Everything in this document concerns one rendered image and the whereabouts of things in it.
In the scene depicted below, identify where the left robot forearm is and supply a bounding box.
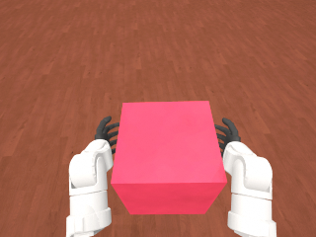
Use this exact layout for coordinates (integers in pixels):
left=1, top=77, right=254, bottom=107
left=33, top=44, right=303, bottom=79
left=66, top=139, right=114, bottom=237

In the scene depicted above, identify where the right robot forearm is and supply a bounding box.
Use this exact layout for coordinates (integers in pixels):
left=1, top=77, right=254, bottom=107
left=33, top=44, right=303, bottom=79
left=222, top=141, right=277, bottom=237

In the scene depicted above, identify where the robot left hand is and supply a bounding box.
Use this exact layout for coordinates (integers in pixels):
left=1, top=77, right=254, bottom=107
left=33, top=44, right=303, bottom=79
left=94, top=116, right=120, bottom=154

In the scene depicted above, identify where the robot right hand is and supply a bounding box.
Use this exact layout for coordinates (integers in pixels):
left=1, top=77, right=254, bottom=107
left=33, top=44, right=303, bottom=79
left=214, top=118, right=241, bottom=158

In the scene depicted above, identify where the carton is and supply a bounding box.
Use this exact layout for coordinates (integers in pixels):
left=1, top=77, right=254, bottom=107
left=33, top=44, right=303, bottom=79
left=111, top=101, right=227, bottom=215

